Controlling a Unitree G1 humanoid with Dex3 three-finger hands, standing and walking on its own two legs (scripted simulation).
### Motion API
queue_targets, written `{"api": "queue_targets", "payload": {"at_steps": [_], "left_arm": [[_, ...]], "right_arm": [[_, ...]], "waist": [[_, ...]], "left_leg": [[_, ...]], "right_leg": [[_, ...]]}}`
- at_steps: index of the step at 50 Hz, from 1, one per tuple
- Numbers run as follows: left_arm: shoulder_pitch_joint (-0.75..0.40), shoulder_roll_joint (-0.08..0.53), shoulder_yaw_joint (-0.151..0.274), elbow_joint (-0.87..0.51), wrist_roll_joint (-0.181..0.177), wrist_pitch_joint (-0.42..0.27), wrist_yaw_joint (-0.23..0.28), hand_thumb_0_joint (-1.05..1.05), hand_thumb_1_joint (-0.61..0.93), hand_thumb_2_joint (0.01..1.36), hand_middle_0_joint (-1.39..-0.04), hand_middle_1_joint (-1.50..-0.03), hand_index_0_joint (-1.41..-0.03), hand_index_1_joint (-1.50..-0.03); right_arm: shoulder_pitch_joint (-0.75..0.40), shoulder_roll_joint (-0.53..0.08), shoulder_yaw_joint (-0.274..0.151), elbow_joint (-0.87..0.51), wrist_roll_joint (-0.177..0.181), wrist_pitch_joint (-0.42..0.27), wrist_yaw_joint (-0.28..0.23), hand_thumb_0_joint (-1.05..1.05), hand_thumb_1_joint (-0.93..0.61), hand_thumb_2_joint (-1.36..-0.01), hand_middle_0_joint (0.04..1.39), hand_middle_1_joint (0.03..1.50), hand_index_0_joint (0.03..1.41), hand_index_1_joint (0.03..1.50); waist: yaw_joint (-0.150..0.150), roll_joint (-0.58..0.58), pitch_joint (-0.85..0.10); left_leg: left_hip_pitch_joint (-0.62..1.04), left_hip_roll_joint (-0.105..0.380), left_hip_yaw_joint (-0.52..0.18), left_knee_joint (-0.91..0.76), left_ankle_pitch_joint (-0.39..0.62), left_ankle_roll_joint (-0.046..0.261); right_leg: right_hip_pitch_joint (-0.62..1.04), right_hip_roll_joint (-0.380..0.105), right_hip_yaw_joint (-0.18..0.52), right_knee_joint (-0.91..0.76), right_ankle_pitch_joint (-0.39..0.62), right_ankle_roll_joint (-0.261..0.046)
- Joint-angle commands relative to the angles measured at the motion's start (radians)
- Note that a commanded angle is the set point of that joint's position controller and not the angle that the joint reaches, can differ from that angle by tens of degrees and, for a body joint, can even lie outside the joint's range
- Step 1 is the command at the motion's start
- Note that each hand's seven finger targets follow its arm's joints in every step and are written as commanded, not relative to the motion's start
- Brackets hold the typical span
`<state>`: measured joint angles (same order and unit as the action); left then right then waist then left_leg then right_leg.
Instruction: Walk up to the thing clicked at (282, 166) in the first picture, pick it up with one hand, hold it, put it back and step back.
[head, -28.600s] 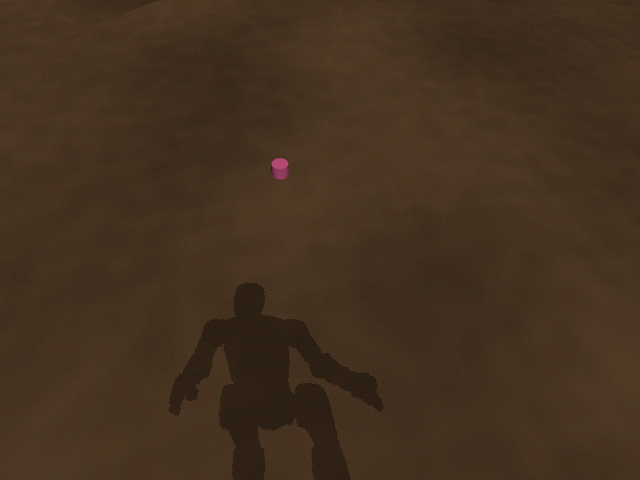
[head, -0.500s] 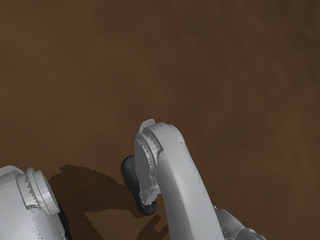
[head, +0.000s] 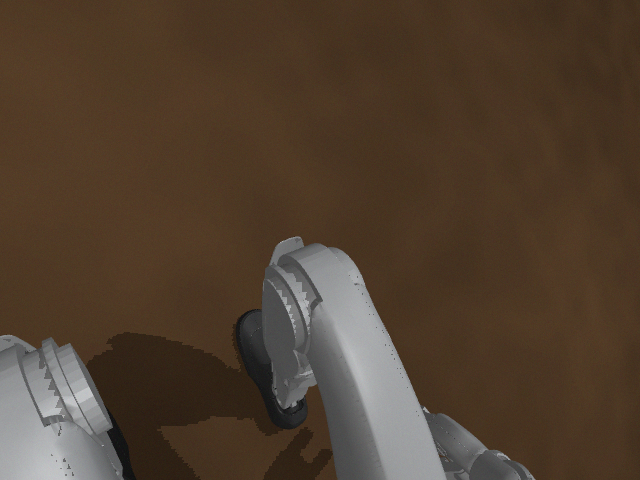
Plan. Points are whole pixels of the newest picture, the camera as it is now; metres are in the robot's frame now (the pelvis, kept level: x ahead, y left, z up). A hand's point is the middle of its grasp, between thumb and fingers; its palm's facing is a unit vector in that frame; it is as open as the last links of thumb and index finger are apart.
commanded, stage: close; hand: left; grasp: from above
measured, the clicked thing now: out of the picture +0.45 +0.33 -0.27
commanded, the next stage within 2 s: settle in 1.06 s
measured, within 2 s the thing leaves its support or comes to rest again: leaves its support in 1.46 s
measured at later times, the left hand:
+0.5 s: hand out of the picture +0.44 +0.32 -0.25, palm faces -0.44 -0.14 -0.89, open 10.6 cm
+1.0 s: hand out of the picture +0.44 +0.32 -0.24, palm faces -0.44 -0.15 -0.89, open 10.5 cm
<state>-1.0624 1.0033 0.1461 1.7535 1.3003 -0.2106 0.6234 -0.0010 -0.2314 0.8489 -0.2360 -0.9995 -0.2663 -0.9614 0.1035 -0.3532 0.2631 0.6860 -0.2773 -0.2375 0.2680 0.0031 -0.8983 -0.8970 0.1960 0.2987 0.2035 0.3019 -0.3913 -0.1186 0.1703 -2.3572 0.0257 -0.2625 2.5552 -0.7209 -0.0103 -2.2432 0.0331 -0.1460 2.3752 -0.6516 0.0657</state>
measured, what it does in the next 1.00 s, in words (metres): stands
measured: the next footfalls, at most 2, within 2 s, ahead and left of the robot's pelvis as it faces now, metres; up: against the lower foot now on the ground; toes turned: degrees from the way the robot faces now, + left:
none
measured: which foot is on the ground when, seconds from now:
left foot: down 0.00-1.00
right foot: down 0.00-1.00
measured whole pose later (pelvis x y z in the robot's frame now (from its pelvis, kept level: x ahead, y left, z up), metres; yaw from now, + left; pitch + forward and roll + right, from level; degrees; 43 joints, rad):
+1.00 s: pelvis -0.01 +0.00 +0.00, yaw +0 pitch +27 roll -14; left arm -1.07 1.03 0.11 1.77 1.27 -0.22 0.63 0.00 -0.05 0.67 -0.52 -0.83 -0.51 -0.83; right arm 0.11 -0.37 0.31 0.66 -0.27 -0.25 0.26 0.00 -0.90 -0.90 0.20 0.30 0.20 0.30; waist -0.40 -0.13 0.20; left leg -2.34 0.03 -0.27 2.55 -0.71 -0.01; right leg -2.22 0.04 -0.16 2.35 -0.63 0.07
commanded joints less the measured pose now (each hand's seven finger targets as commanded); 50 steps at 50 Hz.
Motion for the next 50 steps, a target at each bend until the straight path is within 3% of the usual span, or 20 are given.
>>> {"api": "queue_targets", "payload": {"at_steps": [1,2,3,8,9,13,14,22,24,26,30,35,38,40,43,46,50], "left_arm": [[-0.24,0.227,0.002,-0.123,-0.021,-0.009,0.028,0.0,-0.137,0.819,-0.3,-0.973,-0.333,-0.938],[-0.236,0.208,-0.011,-0.114,-0.02,-0.009,0.025,0.0,-0.131,0.818,-0.311,-0.965,-0.343,-0.932],[-0.25,0.218,0.002,-0.133,-0.02,-0.016,0.027,0.0,-0.115,0.781,-0.316,-0.944,-0.351,-0.907],[-0.226,0.239,-0.003,-0.102,-0.009,-0.028,0.035,0.0,-0.058,0.759,-0.351,-0.951,-0.392,-0.907],[-0.246,0.242,0.005,-0.149,-0.007,-0.033,0.039,0.0,-0.043,0.755,-0.357,-0.946,-0.399,-0.902],[-0.237,0.208,-0.014,-0.107,-0.003,-0.025,0.047,0.0,-0.008,0.747,-0.39,-0.922,-0.43,-0.88],[-0.261,0.204,-0.022,-0.102,-0.015,-0.025,0.05,0.0,0.011,0.744,-0.402,-0.918,-0.442,-0.875],[-0.249,0.209,-0.023,-0.078,-0.008,-0.02,0.054,0.0,0.125,0.697,-0.477,-0.909,-0.526,-0.856],[-0.243,0.212,-0.031,-0.079,-0.022,-0.016,0.05,0.0,0.14,0.724,-0.501,-0.896,-0.543,-0.852],[-0.268,0.244,-0.005,-0.112,-0.02,-0.017,0.056,0.0,0.165,0.72,-0.515,-0.902,-0.56,-0.854],[-0.256,0.218,-0.032,-0.083,-0.025,-0.014,0.044,0.0,0.217,0.726,-0.553,-0.9,-0.598,-0.852],[-0.224,0.257,-0.006,-0.085,-0.031,-0.013,0.045,0.0,0.268,0.744,-0.609,-0.881,-0.647,-0.841],[-0.252,0.231,-0.032,-0.1,-0.035,-0.013,0.035,0.0,0.302,0.732,-0.628,-0.876,-0.668,-0.834],[-0.233,0.263,-0.013,-0.093,-0.037,-0.012,0.035,0.0,0.32,0.76,-0.656,-0.87,-0.689,-0.835],[-0.218,0.223,-0.03,-0.062,-0.035,-0.013,0.034,0.0,0.359,0.748,-0.674,-0.873,-0.712,-0.833],[-0.22,0.229,-0.04,-0.06,-0.035,-0.018,0.027,0.0,0.411,0.757,-0.715,-0.873,-0.752,-0.833],[-0.221,0.237,-0.036,-0.059,-0.029,-0.021,0.034,0.0,0.463,0.794,-0.762,-0.874,-0.793,-0.841]], "right_arm": [[0.205,-0.321,-0.092,0.022,0.006,0.001,-0.011,0.0,-0.894,-0.9,0.2,0.3,0.2,0.3],[0.204,-0.325,-0.092,0.016,0.007,-0.002,-0.009,0.0,-0.895,-0.9,0.2,0.3,0.2,0.3],[0.218,-0.327,-0.094,0.023,0.005,-0.001,-0.008,0.0,-0.893,-0.9,0.2,0.3,0.2,0.3],[0.19,-0.328,-0.089,0.015,0.01,0.003,-0.014,0.0,-0.894,-0.9,0.199,0.3,0.199,0.3],[0.204,-0.328,-0.091,0.018,0.005,0.005,-0.012,0.0,-0.894,-0.9,0.199,0.3,0.2,0.3],[0.207,-0.324,-0.085,0.015,0.001,0.001,-0.007,0.0,-0.893,-0.9,0.2,0.3,0.2,0.3],[0.195,-0.328,-0.086,0.021,0.007,-0.002,-0.009,0.0,-0.893,-0.899,0.199,0.3,0.2,0.3],[0.199,-0.328,-0.074,0.013,0.002,-0.011,-0.002,0.0,-0.893,-0.899,0.199,0.3,0.199,0.3],[0.188,-0.329,-0.07,0.012,0.004,-0.018,-0.003,0.0,-0.894,-0.9,0.199,0.3,0.199,0.3],[0.207,-0.34,-0.076,0.014,0.008,-0.013,-0.007,0.0,-0.894,-0.9,0.199,0.3,0.199,0.3],[0.203,-0.335,-0.07,0.006,0.007,-0.014,-0.006,0.0,-0.894,-0.899,0.199,0.3,0.199,0.3],[0.205,-0.332,-0.058,0.002,0.01,-0.011,-0.011,0.0,-0.895,-0.9,0.199,0.3,0.199,0.3],[0.204,-0.342,-0.068,-0.002,0.006,-0.015,-0.014,0.0,-0.894,-0.899,0.199,0.3,0.199,0.3],[0.199,-0.342,-0.064,0.0,0.017,-0.011,-0.019,0.0,-0.894,-0.9,0.199,0.3,0.199,0.3],[0.197,-0.337,-0.064,-0.005,0.011,-0.009,-0.019,0.0,-0.893,-0.9,0.199,0.3,0.199,0.3],[0.192,-0.332,-0.047,-0.018,0.009,-0.008,-0.016,0.0,-0.893,-0.899,0.199,0.3,0.199,0.3],[0.193,-0.332,-0.045,-0.012,0.007,-0.004,-0.022,0.0,-0.892,-0.899,0.199,0.3,0.199,0.3]], "waist": [[-0.041,0.502,-0.653],[-0.048,0.495,-0.645],[-0.052,0.511,-0.647],[-0.037,0.501,-0.628],[-0.036,0.525,-0.656],[-0.057,0.499,-0.651],[-0.061,0.497,-0.63],[-0.063,0.508,-0.617],[-0.06,0.488,-0.614],[-0.054,0.522,-0.66],[-0.071,0.486,-0.603],[-0.053,0.473,-0.634],[-0.068,0.5,-0.621],[-0.052,0.502,-0.623],[-0.055,0.494,-0.597],[-0.072,0.468,-0.574],[-0.063,0.471,-0.586]], "left_leg": [[0.494,0.019,0.12,-0.246,0.224,0.022],[0.494,0.016,0.12,-0.245,0.228,0.021],[0.5,0.018,0.112,-0.259,0.228,0.018],[0.487,0.018,0.114,-0.266,0.194,0.016],[0.505,0.018,0.114,-0.263,0.225,0.015],[0.515,0.02,0.113,-0.248,0.253,0.017],[0.494,0.021,0.11,-0.257,0.217,0.016],[0.514,0.022,0.1,-0.263,0.229,0.012],[0.504,0.022,0.107,-0.256,0.218,0.014],[0.528,0.024,0.103,-0.268,0.249,0.011],[0.475,0.02,0.112,-0.257,0.199,0.02],[0.479,0.023,0.109,-0.259,0.225,0.021],[0.489,0.023,0.107,-0.265,0.206,0.019],[0.494,0.024,0.099,-0.273,0.209,0.015],[0.49,0.025,0.095,-0.279,0.193,0.011],[0.476,0.024,0.095,-0.276,0.178,0.017],[0.478,0.024,0.095,-0.279,0.181,0.016]], "right_leg": [[0.365,0.046,-0.12,-0.195,0.255,-0.076],[0.358,0.044,-0.123,-0.19,0.258,-0.076],[0.356,0.044,-0.131,-0.191,0.252,-0.078],[0.354,0.046,-0.126,-0.196,0.226,-0.08],[0.361,0.046,-0.129,-0.192,0.248,-0.079],[0.368,0.049,-0.131,-0.188,0.281,-0.075],[0.352,0.046,-0.131,-0.193,0.25,-0.076],[0.346,0.046,-0.14,-0.185,0.257,-0.076],[0.362,0.045,-0.132,-0.194,0.253,-0.073],[0.38,0.048,-0.132,-0.197,0.274,-0.077],[0.368,0.047,-0.13,-0.207,0.24,-0.072],[0.405,0.054,-0.126,-0.218,0.261,-0.07],[0.379,0.051,-0.13,-0.213,0.244,-0.074],[0.374,0.048,-0.132,-0.206,0.239,-0.077],[0.355,0.048,-0.137,-0.199,0.227,-0.078],[0.359,0.048,-0.138,-0.207,0.221,-0.073],[0.365,0.05,-0.136,-0.213,0.22,-0.075]]}}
